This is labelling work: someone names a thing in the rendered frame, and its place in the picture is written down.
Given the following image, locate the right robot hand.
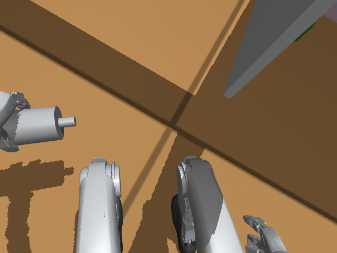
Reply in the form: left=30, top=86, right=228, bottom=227
left=243, top=215, right=287, bottom=253

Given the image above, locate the right robot foot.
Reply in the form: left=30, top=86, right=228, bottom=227
left=171, top=194, right=196, bottom=253

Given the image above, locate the left robot hand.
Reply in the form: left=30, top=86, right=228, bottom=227
left=0, top=91, right=31, bottom=152

